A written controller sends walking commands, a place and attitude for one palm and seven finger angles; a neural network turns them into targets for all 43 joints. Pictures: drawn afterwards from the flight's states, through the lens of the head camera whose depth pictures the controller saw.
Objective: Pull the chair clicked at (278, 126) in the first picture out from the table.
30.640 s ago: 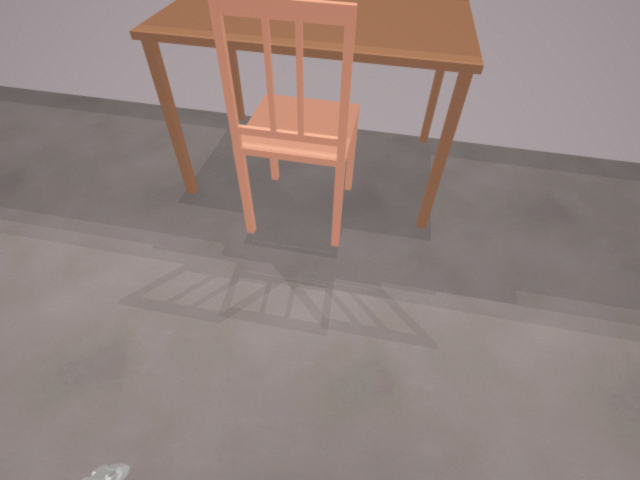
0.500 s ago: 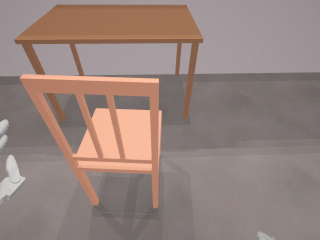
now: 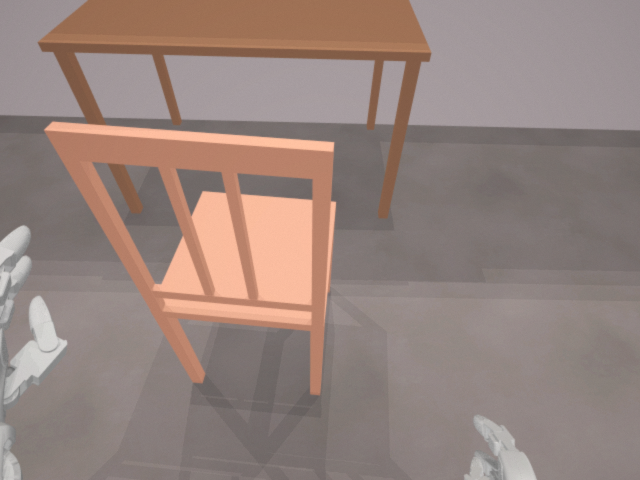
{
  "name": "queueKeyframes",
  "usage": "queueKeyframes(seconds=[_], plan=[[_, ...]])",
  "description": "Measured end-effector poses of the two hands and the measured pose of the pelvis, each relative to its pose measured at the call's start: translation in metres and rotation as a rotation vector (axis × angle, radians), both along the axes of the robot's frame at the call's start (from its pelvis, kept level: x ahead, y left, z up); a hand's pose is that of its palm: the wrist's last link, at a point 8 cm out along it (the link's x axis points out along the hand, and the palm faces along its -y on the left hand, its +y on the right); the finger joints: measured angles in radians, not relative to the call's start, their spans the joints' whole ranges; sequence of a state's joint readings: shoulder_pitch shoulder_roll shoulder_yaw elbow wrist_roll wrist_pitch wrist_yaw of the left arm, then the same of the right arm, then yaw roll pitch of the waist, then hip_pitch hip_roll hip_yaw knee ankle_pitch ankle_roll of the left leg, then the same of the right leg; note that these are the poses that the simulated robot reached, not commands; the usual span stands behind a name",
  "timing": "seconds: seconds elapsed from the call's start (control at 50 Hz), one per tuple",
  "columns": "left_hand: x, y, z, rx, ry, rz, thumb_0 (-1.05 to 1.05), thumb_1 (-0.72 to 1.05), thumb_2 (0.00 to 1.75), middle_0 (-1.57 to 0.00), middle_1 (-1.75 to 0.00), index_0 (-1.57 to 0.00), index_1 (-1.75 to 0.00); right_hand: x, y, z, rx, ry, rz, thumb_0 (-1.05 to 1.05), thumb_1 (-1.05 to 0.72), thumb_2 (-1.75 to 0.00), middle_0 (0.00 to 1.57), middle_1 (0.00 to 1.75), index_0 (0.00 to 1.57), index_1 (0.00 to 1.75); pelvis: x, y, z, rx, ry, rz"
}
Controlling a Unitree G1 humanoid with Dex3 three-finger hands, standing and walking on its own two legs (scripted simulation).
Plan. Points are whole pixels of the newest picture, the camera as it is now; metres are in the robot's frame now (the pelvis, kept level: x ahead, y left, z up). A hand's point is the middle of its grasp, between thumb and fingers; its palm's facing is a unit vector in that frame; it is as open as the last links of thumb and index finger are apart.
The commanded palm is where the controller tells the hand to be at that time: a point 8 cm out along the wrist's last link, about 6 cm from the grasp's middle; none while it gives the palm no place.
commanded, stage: stop stepping back and stand still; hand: left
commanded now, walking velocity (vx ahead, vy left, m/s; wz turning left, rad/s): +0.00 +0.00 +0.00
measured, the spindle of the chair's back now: (191, 239) +0.51 +0.28 -0.07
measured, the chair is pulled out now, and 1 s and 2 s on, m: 0.58 0.58 0.58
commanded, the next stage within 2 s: let the arm hang, fingers relaxed in 0.70 s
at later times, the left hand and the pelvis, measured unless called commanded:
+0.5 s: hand (41, 333) +0.21 +0.28 +0.15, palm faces +0.39 -0.80 -0.45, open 7.4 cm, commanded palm +0.15 +0.32 +0.18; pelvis +0.01 +0.02 +0.00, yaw +0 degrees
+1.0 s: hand out of the picture +0.12 +0.22 -0.12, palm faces +0.05 -0.95 -0.30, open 7.4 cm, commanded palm none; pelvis -0.01 +0.01 -0.01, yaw +1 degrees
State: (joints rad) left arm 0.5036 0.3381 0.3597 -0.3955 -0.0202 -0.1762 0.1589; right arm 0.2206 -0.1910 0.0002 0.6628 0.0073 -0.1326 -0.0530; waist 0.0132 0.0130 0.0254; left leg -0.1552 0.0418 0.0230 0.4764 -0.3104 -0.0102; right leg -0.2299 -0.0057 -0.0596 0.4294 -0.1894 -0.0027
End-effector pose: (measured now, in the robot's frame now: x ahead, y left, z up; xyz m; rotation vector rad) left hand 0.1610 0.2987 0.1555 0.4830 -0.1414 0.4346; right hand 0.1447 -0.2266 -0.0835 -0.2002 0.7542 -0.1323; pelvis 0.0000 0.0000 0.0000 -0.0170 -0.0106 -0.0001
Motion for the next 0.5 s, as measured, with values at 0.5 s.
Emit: queueKeyframes(seconds=[0.5], plan=[[0.007, 0.015, 0.013, 0.045, -0.004, -0.061, 0.01, 0.88, 0.90, -0.21, -0.30, -0.22, -0.30, 0.016, 0.014, 0.011, -0.020, 0.000, -0.034, 0.01, -0.90, -0.89, 0.20, 0.30, 0.20, 0.30, 0.012, 0.018, 0.002, -0.006, -0.008, -0.001]])
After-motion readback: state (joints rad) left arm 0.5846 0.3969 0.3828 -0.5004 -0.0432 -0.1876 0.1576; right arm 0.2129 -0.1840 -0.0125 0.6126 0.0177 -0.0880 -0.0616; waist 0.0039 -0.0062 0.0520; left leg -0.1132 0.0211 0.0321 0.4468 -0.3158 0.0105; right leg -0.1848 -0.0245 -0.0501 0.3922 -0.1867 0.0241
